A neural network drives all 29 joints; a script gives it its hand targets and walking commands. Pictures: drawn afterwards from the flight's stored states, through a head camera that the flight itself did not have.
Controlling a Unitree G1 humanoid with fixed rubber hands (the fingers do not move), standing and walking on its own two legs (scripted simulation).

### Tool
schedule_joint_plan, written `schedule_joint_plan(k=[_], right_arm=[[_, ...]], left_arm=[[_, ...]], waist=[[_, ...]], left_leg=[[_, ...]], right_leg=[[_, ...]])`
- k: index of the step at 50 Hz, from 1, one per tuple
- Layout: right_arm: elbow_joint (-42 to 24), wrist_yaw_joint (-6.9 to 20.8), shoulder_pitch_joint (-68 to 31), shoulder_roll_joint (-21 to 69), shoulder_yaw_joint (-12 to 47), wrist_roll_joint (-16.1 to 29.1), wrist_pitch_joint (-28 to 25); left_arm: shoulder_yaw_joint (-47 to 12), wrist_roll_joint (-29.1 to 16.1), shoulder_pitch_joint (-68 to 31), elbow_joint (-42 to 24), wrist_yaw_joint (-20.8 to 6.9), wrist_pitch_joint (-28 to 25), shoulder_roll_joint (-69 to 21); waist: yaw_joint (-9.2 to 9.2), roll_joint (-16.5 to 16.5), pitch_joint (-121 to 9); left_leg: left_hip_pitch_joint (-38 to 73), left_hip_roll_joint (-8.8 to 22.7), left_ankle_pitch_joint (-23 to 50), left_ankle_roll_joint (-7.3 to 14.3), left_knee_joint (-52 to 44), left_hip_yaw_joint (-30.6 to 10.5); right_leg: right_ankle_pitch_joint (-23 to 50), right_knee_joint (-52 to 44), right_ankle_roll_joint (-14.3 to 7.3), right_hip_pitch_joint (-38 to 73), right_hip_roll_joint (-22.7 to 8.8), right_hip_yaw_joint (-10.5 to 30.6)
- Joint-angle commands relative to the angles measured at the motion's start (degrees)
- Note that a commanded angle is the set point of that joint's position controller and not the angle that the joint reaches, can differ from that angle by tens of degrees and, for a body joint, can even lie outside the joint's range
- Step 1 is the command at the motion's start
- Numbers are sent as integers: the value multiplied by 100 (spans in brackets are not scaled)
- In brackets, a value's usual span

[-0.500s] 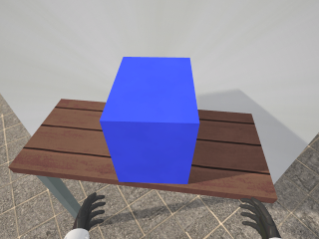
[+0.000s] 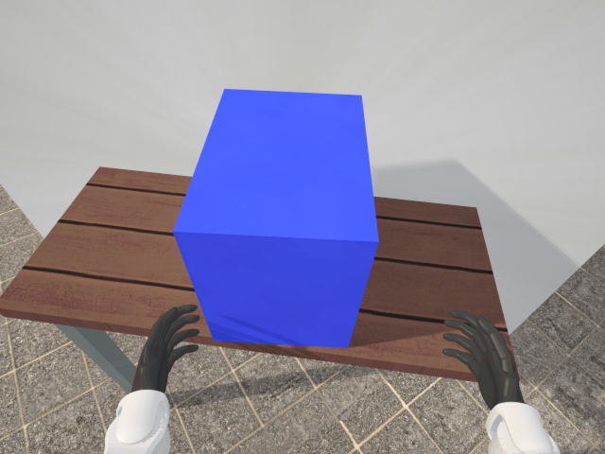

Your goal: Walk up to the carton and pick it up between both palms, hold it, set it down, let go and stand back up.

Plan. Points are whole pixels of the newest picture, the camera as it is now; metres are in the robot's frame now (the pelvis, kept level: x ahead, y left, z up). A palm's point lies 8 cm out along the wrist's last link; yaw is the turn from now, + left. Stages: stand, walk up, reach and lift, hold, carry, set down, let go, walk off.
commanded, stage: reach and lift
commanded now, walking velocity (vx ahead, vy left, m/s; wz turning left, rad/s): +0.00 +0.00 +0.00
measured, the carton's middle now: (286, 219) +0.42 +0.04 +0.06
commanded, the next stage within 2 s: none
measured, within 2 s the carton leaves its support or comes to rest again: neither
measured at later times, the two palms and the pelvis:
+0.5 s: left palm (163, 304) +0.27 +0.18 +0.06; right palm (489, 312) +0.27 -0.22 +0.06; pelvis -0.01 -0.01 +0.00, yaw +0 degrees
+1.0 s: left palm (161, 235) +0.34 +0.19 +0.12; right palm (489, 239) +0.34 -0.22 +0.12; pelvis +0.00 -0.01 +0.00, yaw +1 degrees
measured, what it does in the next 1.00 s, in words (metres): stands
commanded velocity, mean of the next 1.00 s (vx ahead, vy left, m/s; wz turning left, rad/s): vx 0.00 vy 0.00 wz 0.00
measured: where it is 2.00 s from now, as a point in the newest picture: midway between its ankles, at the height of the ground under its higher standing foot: outside the picture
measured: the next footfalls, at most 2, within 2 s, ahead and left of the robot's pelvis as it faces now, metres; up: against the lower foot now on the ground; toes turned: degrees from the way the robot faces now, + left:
none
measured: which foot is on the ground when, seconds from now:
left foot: down 0.00-1.00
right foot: down 0.00-1.00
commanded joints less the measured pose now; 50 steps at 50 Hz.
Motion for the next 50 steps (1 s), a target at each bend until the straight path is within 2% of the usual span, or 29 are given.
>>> schedule_joint_plan(k=[1,8,12,13,17,20,23,25,26,29,32,40,43,44,45,47,50], right_arm=[[-1099,-133,-828,-620,-260,50,92],[-1060,-236,-1670,-527,-301,-12,489],[-1177,-315,-2161,-544,-381,30,701],[-1241,-319,-2250,-570,-397,40,730],[-1250,-332,-2688,-642,-328,188,926],[-1181,-395,-2886,-861,-343,333,1113],[-1166,-489,-3096,-1044,-306,442,1287],[-1185,-543,-3366,-1114,-326,496,1389],[-1228,-560,-3444,-1130,-287,531,1435],[-1186,-557,-3703,-1205,-292,598,1597],[-1257,-539,-4074,-1275,-310,646,1713],[-1223,-574,-4999,-1556,-343,863,1983],[-1013,-608,-5203,-1642,-303,960,2067],[-1429,-682,-4970,-1220,-108,1011,2002],[-1288,-746,-5034,-1383,-172,966,2049],[-1082,-803,-5214,-1329,-118,961,2123],[-694,-822,-5501,-1363,-176,880,2278]], left_arm=[[148,-128,-1065,-878,-93,-85,188],[291,-171,-1975,-830,-110,61,296],[295,-259,-2500,-1135,-61,329,339],[294,-289,-2571,-1196,-48,410,326],[395,-307,-2841,-1290,-34,840,352],[592,-244,-3002,-1495,-111,1272,388],[845,-156,-3120,-1598,-231,1712,397],[955,-164,-3299,-1653,-287,1942,414],[1022,-158,-3353,-1666,-313,2033,426],[1103,-129,-3542,-1645,-350,2249,421],[1168,-139,-3932,-1752,-346,2403,505],[1343,-185,-4859,-1940,-303,2745,712],[1470,-118,-5098,-1916,-292,2922,793],[1496,-222,-4848,-1816,-404,2844,904],[1619,-114,-4911,-1629,-452,2812,922],[1699,-24,-5095,-1431,-504,2845,939],[1745,51,-5452,-1190,-522,2973,958]], waist=[[-22,-255,-466],[-107,-318,-515],[-86,-66,-837],[-87,-92,-1001],[-35,3,-1343],[-55,74,-1499],[-82,12,-1562],[-120,-73,-1557],[-83,-140,-1559],[-105,-187,-1539],[-110,-244,-1667],[-185,-5,-2369],[-212,60,-2587],[-278,-89,-3175],[-314,-58,-3067],[-326,-59,-3076],[-346,20,-2657]], left_leg=[[-1594,111,1140,-132,-715,-311],[-1804,112,573,-30,-876,-323],[-1791,116,476,-46,-894,-294],[-1785,127,495,-50,-876,-313],[-1586,114,949,-64,-781,-295],[-1426,102,1472,-137,-655,-300],[-1225,57,1820,-183,-575,-294],[-1168,29,1885,-194,-537,-269],[-1180,25,1902,-174,-543,-275],[-1211,37,1769,-158,-607,-265],[-1194,45,1740,-129,-598,-241],[-1146,34,2059,-157,-442,-231],[-1100,0,2353,-214,-315,-207],[-1348,-222,2423,-168,-163,-151],[-1639,-216,2251,-138,-373,-246],[-1800,-216,2083,-111,-468,-245],[-1945,-166,1796,-140,-580,-257]], right_leg=[[994,-43,-75,1638,-247,723],[619,-98,-31,1649,-313,813],[594,-24,-49,1661,-331,823],[592,-4,-48,1659,-323,811],[976,78,-33,1619,-285,749],[1403,104,-26,1693,-232,722],[1710,94,8,1753,-170,677],[1800,72,20,1728,-152,649],[1872,71,30,1767,-144,657],[1738,37,30,1745,-129,632],[1716,46,44,1696,-121,617],[2152,192,70,1741,-130,586],[2562,260,106,1832,-111,573],[3299,384,168,2664,-256,709],[3621,512,231,2861,-281,728],[3668,545,252,3033,-307,740],[3124,450,198,2859,-271,656]])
